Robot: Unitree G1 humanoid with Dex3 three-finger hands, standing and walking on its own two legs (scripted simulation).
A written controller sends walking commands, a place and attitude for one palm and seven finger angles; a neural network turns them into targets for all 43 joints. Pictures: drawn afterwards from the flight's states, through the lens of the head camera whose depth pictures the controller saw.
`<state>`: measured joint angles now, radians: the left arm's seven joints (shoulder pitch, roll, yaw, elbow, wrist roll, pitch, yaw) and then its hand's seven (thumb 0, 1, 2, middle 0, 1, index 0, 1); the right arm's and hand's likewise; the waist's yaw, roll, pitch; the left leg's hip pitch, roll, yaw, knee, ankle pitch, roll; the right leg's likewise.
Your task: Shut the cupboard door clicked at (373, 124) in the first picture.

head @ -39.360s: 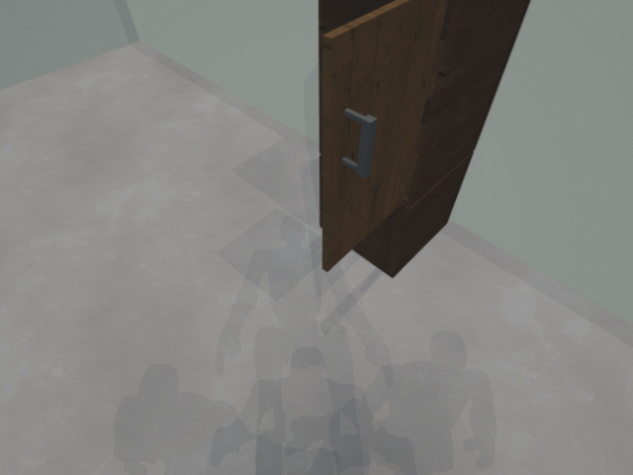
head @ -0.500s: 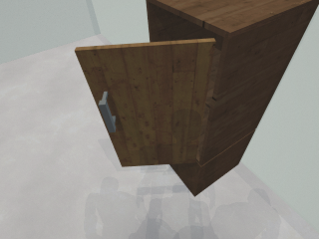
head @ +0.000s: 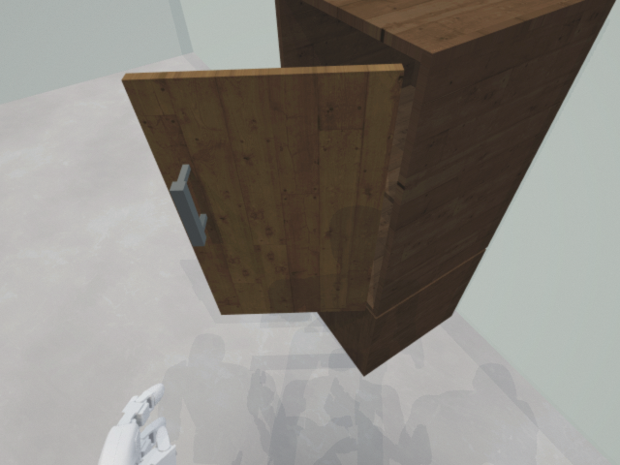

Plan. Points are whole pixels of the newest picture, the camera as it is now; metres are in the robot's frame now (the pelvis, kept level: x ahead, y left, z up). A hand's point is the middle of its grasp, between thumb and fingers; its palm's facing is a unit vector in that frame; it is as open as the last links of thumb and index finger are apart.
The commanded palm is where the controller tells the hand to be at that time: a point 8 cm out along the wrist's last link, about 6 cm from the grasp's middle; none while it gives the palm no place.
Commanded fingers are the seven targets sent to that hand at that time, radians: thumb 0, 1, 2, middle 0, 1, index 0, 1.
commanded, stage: raise the hand and make a fist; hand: left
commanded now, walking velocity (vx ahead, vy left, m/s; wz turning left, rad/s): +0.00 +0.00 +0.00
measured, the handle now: (192, 206) +0.47 +0.21 +0.06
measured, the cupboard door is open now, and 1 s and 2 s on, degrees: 59 59 59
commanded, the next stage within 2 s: bring the fist close to the handle in 1.80 s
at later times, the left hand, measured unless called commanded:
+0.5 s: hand (154, 448) +0.15 +0.19 -0.01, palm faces +0.04 -1.00 -0.03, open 5.2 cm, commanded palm +0.12 +0.25 -0.01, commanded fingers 0.00 0.90 0.90 -0.77 -0.92 -0.77 -0.92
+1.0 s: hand (132, 414) +0.18 +0.21 +0.03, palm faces +0.07 -1.00 -0.05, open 3.2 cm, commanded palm +0.15 +0.27 +0.03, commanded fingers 0.00 0.90 0.90 -1.23 -1.42 -1.23 -1.42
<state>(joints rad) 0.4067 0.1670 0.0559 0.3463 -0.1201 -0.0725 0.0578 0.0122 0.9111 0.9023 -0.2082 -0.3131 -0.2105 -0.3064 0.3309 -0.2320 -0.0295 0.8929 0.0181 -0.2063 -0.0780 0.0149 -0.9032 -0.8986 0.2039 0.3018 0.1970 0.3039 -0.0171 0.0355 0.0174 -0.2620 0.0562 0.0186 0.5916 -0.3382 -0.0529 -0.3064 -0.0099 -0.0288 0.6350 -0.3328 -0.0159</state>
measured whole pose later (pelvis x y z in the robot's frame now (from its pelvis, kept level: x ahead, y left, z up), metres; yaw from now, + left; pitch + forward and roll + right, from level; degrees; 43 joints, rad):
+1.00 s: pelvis -0.03 +0.03 -0.05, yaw +2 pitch +10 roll -2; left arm 0.46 0.23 0.11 -0.22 -0.25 -0.27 -0.16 0.01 0.90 0.90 -1.05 -1.23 -1.05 -1.22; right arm 0.27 -0.25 0.01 0.47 0.01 -0.21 -0.07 0.02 -0.90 -0.90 0.20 0.30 0.20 0.30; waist 0.01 0.03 -0.10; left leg -0.73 0.03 -0.03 1.05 -0.49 -0.01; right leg -0.71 -0.04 -0.06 1.00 -0.46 0.02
